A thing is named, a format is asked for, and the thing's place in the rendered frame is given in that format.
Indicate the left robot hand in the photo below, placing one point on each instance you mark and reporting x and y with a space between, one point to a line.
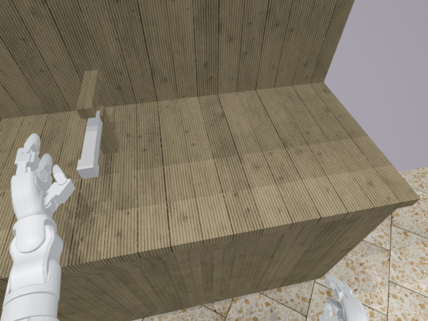
31 189

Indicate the right robot hand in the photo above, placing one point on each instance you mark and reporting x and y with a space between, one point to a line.
350 308

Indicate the tap lever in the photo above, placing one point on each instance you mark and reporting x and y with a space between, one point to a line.
88 164

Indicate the robot left forearm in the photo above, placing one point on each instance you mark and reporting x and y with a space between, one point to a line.
33 288

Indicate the counter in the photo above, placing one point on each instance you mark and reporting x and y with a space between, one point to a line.
227 165

